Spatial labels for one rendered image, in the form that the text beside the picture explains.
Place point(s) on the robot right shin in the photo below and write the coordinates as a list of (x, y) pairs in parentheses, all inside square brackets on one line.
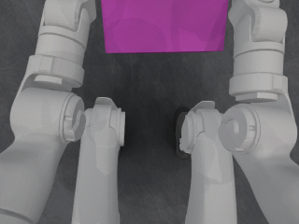
[(201, 105)]

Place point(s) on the right robot foot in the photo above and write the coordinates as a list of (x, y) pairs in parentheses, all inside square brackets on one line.
[(179, 118)]

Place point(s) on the carton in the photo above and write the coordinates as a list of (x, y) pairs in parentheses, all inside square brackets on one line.
[(164, 26)]

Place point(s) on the robot left forearm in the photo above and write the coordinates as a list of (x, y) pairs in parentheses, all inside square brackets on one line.
[(62, 41)]

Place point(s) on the robot right forearm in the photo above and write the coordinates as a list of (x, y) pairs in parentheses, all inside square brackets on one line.
[(259, 46)]

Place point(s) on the left robot upper arm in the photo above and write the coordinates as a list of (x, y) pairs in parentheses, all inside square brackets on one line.
[(44, 122)]

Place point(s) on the right robot upper arm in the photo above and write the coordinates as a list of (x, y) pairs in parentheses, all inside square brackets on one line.
[(261, 138)]

